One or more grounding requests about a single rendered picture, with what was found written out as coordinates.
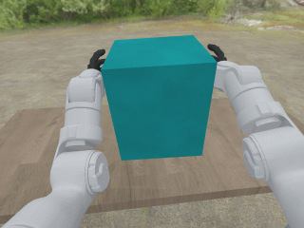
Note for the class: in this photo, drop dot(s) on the table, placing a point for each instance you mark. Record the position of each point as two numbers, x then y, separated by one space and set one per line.
29 140

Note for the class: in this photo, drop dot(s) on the robot left hand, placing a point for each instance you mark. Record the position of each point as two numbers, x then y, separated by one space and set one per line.
95 62

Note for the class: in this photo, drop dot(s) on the carton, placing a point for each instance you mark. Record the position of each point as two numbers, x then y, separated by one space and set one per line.
159 92

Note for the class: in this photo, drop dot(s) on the robot right hand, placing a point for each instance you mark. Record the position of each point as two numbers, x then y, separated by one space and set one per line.
218 52

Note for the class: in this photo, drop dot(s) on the robot left upper arm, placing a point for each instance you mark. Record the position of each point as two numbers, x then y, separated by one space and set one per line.
76 178

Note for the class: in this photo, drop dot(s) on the robot left forearm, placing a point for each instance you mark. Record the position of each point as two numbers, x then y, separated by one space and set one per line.
82 128

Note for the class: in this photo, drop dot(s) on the robot right forearm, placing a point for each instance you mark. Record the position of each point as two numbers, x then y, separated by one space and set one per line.
254 105

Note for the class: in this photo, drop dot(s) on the robot right upper arm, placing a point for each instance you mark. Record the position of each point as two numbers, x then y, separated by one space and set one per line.
276 156

